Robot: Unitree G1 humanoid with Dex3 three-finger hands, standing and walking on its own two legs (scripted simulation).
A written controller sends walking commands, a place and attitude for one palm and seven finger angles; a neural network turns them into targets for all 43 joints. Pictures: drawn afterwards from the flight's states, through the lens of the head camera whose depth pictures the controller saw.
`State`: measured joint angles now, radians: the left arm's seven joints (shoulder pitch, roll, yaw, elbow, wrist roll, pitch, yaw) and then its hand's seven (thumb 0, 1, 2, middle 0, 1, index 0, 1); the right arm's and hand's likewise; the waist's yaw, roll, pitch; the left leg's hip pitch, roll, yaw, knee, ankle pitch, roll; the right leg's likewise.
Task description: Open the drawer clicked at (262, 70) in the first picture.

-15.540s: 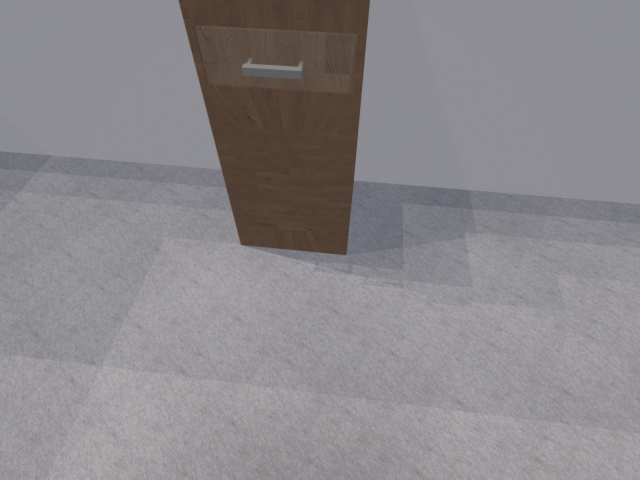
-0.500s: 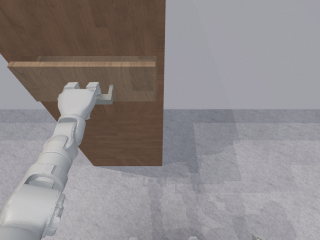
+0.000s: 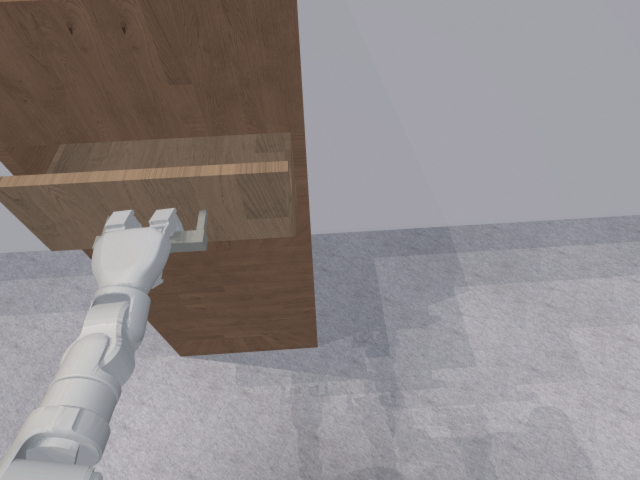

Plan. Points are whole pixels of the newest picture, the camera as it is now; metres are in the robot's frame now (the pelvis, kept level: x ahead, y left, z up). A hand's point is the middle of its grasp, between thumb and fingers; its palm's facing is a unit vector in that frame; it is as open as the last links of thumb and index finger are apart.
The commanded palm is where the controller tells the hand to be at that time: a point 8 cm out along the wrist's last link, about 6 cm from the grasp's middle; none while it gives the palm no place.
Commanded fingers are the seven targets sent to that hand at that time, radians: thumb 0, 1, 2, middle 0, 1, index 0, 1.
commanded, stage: pull the drawer open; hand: left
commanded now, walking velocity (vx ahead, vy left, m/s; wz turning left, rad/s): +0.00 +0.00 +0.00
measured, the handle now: (154, 231) +0.44 +0.24 +0.03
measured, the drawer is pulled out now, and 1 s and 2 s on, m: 0.07 0.30 0.30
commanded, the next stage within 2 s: open the thumb to release the handle in 1.18 s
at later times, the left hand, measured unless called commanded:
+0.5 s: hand (134, 367) +0.26 +0.22 +0.01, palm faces +0.02 -0.10 -1.00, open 5.5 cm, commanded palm +0.21 +0.23 +0.06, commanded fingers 0.00 0.90 0.90 -0.40 -1.35 -0.40 -1.35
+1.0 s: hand (111, 467) +0.16 +0.22 +0.01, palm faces +0.00 -0.08 -1.00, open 5.6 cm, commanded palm +0.10 +0.23 +0.06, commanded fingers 0.00 0.90 0.90 -0.40 -1.35 -0.40 -1.35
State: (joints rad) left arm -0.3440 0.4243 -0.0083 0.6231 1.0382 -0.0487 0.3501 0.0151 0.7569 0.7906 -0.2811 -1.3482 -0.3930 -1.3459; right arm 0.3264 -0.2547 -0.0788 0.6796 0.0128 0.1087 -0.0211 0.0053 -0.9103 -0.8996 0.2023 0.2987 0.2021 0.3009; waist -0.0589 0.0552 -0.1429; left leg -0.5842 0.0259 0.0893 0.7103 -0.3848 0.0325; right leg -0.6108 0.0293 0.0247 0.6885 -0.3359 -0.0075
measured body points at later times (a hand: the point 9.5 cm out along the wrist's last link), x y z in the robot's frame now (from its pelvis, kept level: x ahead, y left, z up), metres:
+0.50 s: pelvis +0.01 -0.01 +0.00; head +0.04 -0.03 +0.45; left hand +0.25 +0.23 +0.07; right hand +0.23 -0.21 -0.09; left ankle -0.03 +0.10 -0.71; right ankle -0.01 -0.12 -0.71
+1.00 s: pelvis -0.01 -0.03 -0.01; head +0.02 -0.06 +0.44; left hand +0.15 +0.22 +0.07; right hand +0.20 -0.25 -0.11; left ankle -0.03 +0.10 -0.71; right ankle -0.01 -0.12 -0.71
